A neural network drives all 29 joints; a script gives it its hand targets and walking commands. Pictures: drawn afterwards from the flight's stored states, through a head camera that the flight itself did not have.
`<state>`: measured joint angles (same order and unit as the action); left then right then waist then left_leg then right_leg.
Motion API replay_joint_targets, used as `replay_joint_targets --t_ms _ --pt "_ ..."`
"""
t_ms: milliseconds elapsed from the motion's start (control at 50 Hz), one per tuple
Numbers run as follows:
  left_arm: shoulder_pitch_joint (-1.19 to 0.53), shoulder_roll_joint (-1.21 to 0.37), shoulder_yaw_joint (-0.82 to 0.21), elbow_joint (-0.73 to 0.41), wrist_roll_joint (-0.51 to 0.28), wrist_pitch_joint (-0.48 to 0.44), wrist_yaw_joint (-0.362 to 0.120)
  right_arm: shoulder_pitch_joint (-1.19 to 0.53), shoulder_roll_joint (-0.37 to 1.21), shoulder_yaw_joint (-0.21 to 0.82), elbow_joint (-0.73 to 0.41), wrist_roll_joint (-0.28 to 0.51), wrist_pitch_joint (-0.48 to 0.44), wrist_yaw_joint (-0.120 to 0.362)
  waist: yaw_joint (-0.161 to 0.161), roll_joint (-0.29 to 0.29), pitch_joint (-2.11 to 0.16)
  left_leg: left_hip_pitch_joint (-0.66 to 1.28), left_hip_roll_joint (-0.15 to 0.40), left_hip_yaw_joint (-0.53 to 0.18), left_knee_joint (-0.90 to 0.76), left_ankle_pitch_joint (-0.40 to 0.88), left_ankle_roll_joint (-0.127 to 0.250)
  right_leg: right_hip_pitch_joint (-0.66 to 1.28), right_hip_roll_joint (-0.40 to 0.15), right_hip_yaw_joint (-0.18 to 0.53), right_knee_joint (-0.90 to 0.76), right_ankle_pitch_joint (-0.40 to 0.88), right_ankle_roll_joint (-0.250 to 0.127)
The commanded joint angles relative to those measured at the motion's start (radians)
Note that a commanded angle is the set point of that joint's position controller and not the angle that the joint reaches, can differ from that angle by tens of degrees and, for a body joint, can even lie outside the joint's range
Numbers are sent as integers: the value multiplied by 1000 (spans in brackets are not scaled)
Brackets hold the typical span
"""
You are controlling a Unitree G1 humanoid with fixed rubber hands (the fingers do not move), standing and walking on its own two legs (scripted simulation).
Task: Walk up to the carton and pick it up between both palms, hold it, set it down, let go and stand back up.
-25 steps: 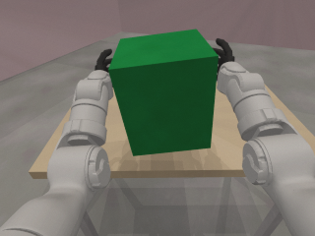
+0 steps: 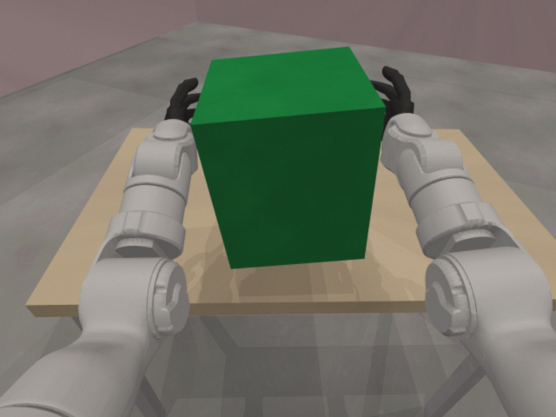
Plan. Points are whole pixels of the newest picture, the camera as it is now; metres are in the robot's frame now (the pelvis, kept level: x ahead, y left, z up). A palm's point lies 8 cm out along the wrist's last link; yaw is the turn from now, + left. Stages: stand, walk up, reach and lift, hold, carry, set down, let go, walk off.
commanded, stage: set down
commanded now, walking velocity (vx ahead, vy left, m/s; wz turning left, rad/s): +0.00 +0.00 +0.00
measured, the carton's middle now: (288, 160) +0.44 +0.01 +0.19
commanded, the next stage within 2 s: none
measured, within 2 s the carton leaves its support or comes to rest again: neither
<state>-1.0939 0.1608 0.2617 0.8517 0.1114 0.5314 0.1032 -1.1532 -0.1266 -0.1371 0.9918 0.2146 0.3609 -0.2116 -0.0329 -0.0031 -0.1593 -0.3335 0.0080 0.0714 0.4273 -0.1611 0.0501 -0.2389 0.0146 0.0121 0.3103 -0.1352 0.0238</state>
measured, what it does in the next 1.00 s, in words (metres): stands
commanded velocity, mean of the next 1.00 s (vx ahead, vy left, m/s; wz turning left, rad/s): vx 0.00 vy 0.00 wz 0.00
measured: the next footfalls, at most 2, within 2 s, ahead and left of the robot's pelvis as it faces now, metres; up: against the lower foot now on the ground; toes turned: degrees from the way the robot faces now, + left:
none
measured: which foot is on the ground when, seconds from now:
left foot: down 0.00-1.00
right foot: down 0.00-1.00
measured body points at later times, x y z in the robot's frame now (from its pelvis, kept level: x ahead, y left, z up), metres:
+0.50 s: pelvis +0.00 +0.00 +0.00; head -0.02 +0.02 +0.45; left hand +0.46 +0.16 +0.21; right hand +0.45 -0.13 +0.24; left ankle +0.04 +0.08 -0.74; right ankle +0.01 -0.14 -0.74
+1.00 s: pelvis +0.01 +0.00 +0.00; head +0.01 +0.03 +0.45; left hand +0.48 +0.16 +0.18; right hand +0.46 -0.13 +0.22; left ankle +0.04 +0.08 -0.74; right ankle +0.01 -0.14 -0.74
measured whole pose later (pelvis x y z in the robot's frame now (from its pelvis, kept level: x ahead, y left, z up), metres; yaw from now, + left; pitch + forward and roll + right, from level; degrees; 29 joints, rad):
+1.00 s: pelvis +0.01 +0.00 +0.00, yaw +0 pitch +5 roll -2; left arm -1.09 0.21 0.24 1.12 0.11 0.26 0.05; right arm -1.12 -0.06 -0.18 1.04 0.17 0.26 -0.25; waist -0.06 -0.02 -0.11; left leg -0.33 0.01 0.07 0.43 -0.18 0.05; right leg -0.24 0.01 0.01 0.31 -0.15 0.03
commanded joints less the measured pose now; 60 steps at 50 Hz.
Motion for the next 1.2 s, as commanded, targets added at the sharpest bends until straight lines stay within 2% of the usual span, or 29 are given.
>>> replay_joint_targets --t_ms 0,80,100,120,140,180,260,300,320,360,460,540,580,640,660,700,740,760,800,840,880,900,960,1000,1060,1100,1120,1140,1180 --pt "-844 -632 -260 -251 -139 -95 -179 -819 698 221 -388 111 -64 64 -70 76 -614 579 -43 -97 -1 359 -106 181 67 -30 -66 277 8" --pt "-866 -641 -272 -235 -149 -110 -183 -855 691 207 -406 103 -83 72 -78 81 -661 580 -41 -96 0 340 -110 173 61 -35 -56 272 10" --pt "-859 -624 -263 -207 -143 -112 -189 -834 685 194 -366 86 -75 69 -94 67 -654 585 -42 -94 -1 337 -107 177 61 -38 -58 282 10" --pt "-844 -616 -244 -194 -132 -117 -192 -828 697 202 -381 84 -73 66 -73 56 -628 558 -42 -90 -11 324 -99 190 59 -30 -59 287 14" --pt "-886 -618 -257 -217 -136 -134 -191 -852 709 189 -390 87 -89 70 -72 83 -684 571 -41 -88 -3 334 -104 183 60 -34 -52 282 6" --pt "-894 -621 -276 -224 -149 -149 -188 -831 701 175 -368 73 -87 71 -97 91 -672 583 -41 -89 -3 345 -112 152 61 -39 -52 276 7" --pt "-910 -622 -271 -187 -148 -180 -196 -825 718 164 -352 45 -99 73 -100 75 -691 555 -40 -87 -4 318 -107 167 54 -35 -44 288 5" --pt "-913 -603 -252 -134 -139 -192 -206 -818 715 129 -309 24 -98 72 -110 79 -642 530 -40 -84 -22 250 -101 145 50 -32 -59 228 7" --pt "-907 -603 -245 -106 -135 -200 -205 -815 717 124 -275 8 -98 75 -101 72 -607 513 -39 -81 -29 229 -102 146 48 -32 -57 202 6" --pt "-936 -606 -245 -123 -142 -220 -202 -829 735 136 -306 11 -107 78 -87 77 -648 521 -35 -83 -30 246 -99 154 52 -35 -55 196 -1" --pt "-970 -605 -249 -131 -147 -262 -197 -793 752 117 -234 -8 -111 85 -97 90 -637 525 -31 -81 -32 256 -107 138 51 -34 -53 186 -1" --pt "-985 -597 -235 -38 -136 -290 -202 -799 741 62 -182 -50 -125 94 -109 93 -603 506 -28 -82 -44 181 -104 89 46 -35 -68 115 -6" --pt "-979 -565 -206 -27 -128 -303 -204 -779 759 82 -174 -51 -122 95 -87 66 -575 482 -32 -72 -49 181 -94 126 43 -29 -59 139 0" --pt "-1021 -591 -242 -67 -159 -332 -205 -817 795 103 -248 -46 -141 93 -91 66 -689 498 -33 -73 -27 241 -98 132 46 -23 -44 201 1" --pt "-1026 -571 -229 -63 -157 -347 -203 -803 798 100 -200 -51 -138 97 -91 63 -666 489 -39 -70 -31 216 -92 119 40 -20 -52 184 5" --pt "-1018 -595 -249 -61 -160 -358 -202 -820 802 107 -247 -57 -152 100 -89 82 -719 493 -34 -76 -25 247 -99 126 42 -21 -38 210 -4" --pt "-1001 -596 -262 -61 -166 -366 -205 -774 809 107 -209 -70 -144 93 -107 66 -686 479 -37 -72 -27 256 -100 134 44 -25 -36 237 3" --pt "-1000 -579 -240 -34 -157 -373 -209 -785 808 99 -194 -66 -147 97 -94 73 -660 458 -37 -73 -31 238 -95 134 38 -15 -38 216 4" --pt "-997 -595 -256 -27 -166 -375 -213 -766 800 83 -208 -74 -153 91 -123 89 -692 468 -35 -73 -24 255 -102 124 39 -18 -36 241 -1" --pt "-1003 -558 -211 2 -142 -381 -224 -743 802 67 -155 -95 -144 92 -113 60 -630 441 -40 -64 -38 221 -92 148 35 -16 -37 221 11" --pt "-984 -557 -196 17 -131 -387 -229 -742 804 66 -189 -104 -153 92 -103 75 -639 415 -38 -63 -46 193 -89 160 27 -13 -35 210 10" --pt "-989 -570 -218 15 -141 -393 -229 -743 813 67 -175 -102 -154 92 -116 88 -649 413 -42 -66 -40 226 -94 169 29 -13 -21 257 12" --pt "-982 -568 -197 26 -131 -410 -236 -749 822 75 -201 -111 -165 91 -106 86 -682 414 -38 -67 -28 268 -96 186 31 -11 -12 293 12" --pt "-1033 -576 -234 -46 -159 -427 -234 -780 846 110 -253 -80 -174 88 -103 93 -762 436 -40 -64 -8 331 -104 204 31 -9 4 367 11" --pt "-962 -586 -216 37 -135 -420 -245 -725 819 65 -199 -116 -175 84 -123 98 -679 406 -41 -70 -17 311 -101 182 27 -11 -7 349 8" --pt "-968 -571 -203 22 -129 -430 -250 -718 841 79 -208 -120 -175 84 -111 87 -710 393 -42 -61 -14 324 -100 217 24 -9 7 377 16" --pt "-981 -562 -205 49 -124 -430 -253 -718 820 40 -168 -137 -175 84 -122 104 -673 401 -34 -67 -21 310 -101 174 28 -16 -1 340 11" --pt "-985 -560 -205 27 -131 -436 -257 -722 833 58 -202 -129 -183 83 -113 97 -714 411 -38 -62 -17 326 -103 202 25 -12 0 360 12" --pt "-950 -549 -178 86 -114 -434 -264 -738 830 52 -210 -143 -180 82 -111 73 -664 370 -41 -62 -21 301 -93 215 22 -9 5 362 18"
